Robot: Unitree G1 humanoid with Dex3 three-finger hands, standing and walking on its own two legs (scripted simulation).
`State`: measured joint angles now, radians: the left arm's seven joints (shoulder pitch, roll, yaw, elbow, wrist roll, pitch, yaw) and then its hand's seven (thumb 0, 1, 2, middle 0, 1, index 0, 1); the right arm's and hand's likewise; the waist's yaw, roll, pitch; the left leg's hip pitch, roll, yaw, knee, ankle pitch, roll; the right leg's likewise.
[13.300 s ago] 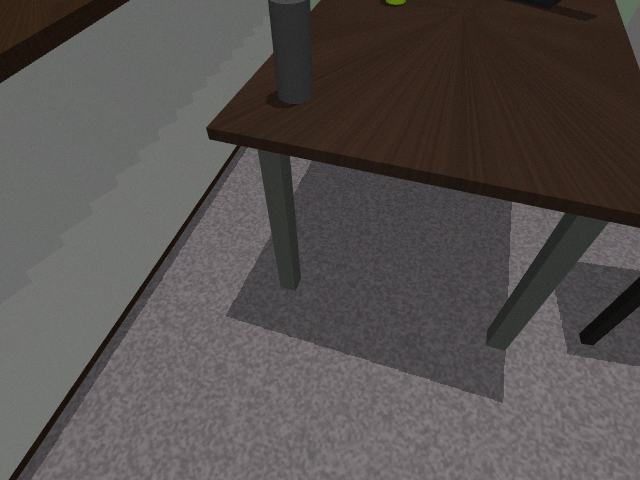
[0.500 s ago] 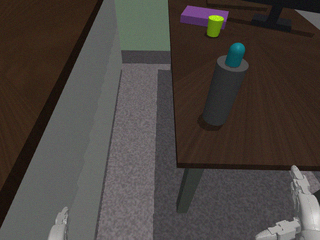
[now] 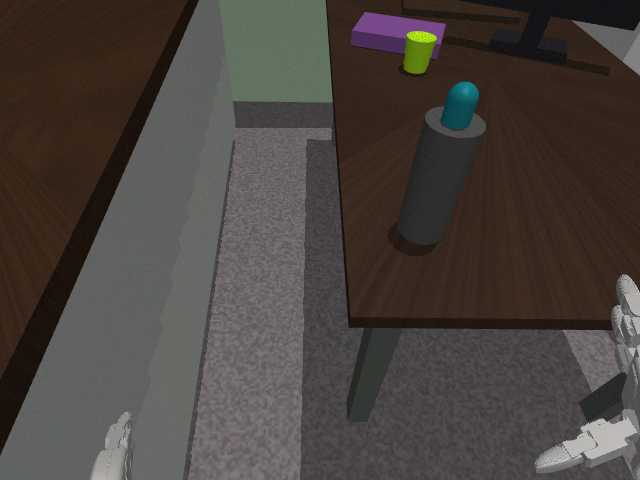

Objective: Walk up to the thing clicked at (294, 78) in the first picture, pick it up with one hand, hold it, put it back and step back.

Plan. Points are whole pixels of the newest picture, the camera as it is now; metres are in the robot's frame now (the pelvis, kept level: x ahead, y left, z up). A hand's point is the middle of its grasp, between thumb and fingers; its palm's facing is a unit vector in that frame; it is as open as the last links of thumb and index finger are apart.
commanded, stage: rise first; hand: right
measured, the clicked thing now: (440, 167) +0.54 -0.20 +0.10
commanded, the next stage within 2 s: go down in 0.58 s
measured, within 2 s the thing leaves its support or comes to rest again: neither
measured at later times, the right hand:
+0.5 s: hand (600, 375) +0.18 -0.25 +0.13, palm faces +0.33 +0.85 -0.41, open 17.4 cm
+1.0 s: hand (615, 340) +0.20 -0.26 +0.15, palm faces +0.36 +0.86 -0.36, open 17.5 cm
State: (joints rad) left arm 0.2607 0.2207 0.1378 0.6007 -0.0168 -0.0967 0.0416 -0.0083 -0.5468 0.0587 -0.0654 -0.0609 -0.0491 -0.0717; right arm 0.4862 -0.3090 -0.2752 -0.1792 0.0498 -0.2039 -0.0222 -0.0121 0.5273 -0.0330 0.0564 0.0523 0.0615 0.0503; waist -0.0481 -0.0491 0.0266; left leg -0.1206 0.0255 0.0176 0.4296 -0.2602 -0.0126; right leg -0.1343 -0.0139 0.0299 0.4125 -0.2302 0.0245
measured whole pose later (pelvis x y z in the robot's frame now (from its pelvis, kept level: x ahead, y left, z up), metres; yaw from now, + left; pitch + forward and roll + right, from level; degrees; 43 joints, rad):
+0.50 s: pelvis -0.01 +0.00 +0.00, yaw +0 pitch -4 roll +0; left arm 0.26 0.21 0.16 0.62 -0.02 -0.12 0.03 -0.01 -0.55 0.07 -0.07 -0.07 -0.05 -0.07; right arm 0.47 -0.31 -0.31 -0.26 0.05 -0.29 -0.01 -0.01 0.52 -0.05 0.06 0.05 0.06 0.05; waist -0.05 -0.05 0.04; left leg -0.12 0.03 0.02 0.43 -0.24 -0.02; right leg -0.14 -0.01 0.03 0.41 -0.21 0.02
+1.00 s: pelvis -0.01 +0.00 +0.00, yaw +0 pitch -2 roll +0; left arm 0.20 0.21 0.16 0.71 0.00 -0.12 0.06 -0.01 -0.53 0.04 -0.06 -0.06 -0.06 -0.06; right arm 0.32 -0.32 -0.42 -0.15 0.11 -0.33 0.09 -0.01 0.55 -0.04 0.04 0.06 0.06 0.06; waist -0.04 -0.04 0.00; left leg -0.16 0.02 0.02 0.47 -0.27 -0.01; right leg -0.17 -0.02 0.04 0.45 -0.24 0.03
